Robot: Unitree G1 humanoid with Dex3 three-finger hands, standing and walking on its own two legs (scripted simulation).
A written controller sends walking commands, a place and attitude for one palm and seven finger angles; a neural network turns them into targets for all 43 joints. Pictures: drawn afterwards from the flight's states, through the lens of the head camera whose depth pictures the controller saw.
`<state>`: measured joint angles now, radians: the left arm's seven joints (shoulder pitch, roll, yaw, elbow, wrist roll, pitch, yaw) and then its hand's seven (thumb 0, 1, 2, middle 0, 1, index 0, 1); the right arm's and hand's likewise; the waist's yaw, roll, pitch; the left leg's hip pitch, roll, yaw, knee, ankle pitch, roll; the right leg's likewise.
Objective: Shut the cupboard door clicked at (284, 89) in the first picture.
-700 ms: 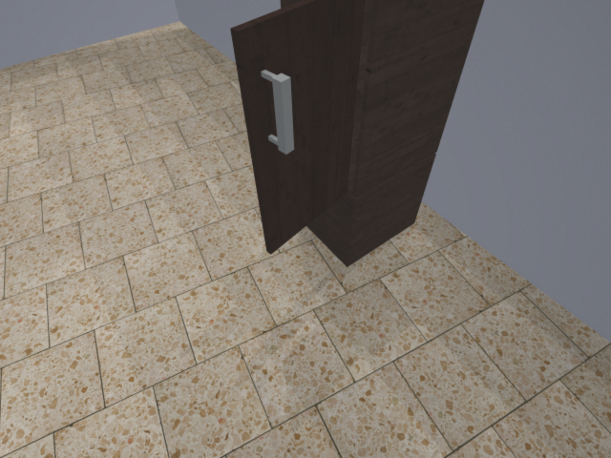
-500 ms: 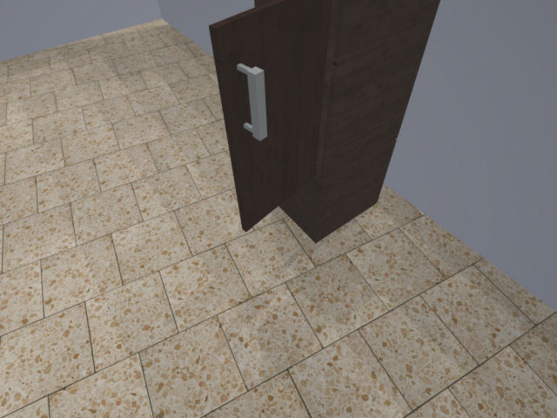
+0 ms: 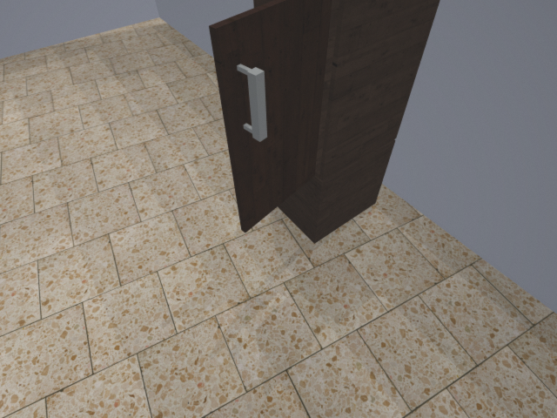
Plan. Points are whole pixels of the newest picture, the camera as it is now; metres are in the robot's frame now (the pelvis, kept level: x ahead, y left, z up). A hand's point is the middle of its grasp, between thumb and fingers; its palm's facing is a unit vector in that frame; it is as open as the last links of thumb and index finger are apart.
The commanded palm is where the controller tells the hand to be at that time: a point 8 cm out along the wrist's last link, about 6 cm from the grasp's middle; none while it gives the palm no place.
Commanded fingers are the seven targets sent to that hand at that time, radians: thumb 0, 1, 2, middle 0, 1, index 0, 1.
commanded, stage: look at it before walking up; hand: left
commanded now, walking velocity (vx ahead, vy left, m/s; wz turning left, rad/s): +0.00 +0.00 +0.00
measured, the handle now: (251, 103) +0.68 +0.10 +0.08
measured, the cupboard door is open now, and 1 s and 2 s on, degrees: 100 100 100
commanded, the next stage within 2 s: walk around to get in front in 0.14 s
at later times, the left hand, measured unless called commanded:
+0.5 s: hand out of the picture +0.05 +0.21 -0.18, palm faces -0.06 -0.96 -0.26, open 7.4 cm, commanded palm none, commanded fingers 0.00 0.90 0.90 -0.20 -0.30 -0.20 -0.30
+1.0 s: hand out of the picture +0.09 +0.16 -0.17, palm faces -0.29 -0.91 -0.30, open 7.4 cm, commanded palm none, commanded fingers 0.00 0.90 0.90 -0.20 -0.30 -0.20 -0.30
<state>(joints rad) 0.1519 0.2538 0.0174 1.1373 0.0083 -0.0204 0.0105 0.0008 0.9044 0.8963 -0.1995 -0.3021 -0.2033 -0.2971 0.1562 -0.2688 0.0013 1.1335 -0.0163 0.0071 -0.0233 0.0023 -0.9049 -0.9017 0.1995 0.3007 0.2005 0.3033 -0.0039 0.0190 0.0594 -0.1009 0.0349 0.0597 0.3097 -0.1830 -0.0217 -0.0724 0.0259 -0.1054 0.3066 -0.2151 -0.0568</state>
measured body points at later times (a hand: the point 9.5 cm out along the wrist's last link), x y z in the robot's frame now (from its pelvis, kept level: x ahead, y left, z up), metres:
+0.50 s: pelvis +0.00 +0.01 -0.01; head +0.03 +0.00 +0.44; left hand +0.05 +0.26 -0.16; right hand +0.03 -0.25 -0.16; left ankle -0.01 +0.13 -0.75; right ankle -0.03 -0.07 -0.75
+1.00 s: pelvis -0.03 -0.02 -0.01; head +0.03 -0.07 +0.43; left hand +0.11 +0.21 -0.15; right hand -0.03 -0.30 -0.17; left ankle -0.01 +0.13 -0.66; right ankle -0.05 -0.10 -0.75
